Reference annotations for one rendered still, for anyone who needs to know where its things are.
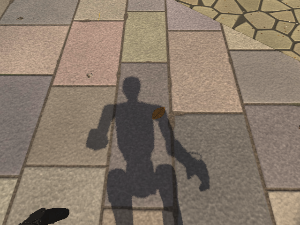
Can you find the robot left hand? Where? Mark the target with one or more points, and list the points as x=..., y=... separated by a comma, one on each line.
x=45, y=216

